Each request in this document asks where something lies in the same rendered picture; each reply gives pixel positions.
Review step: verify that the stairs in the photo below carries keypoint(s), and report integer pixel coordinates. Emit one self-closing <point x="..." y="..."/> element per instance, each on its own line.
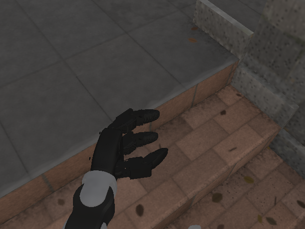
<point x="219" y="172"/>

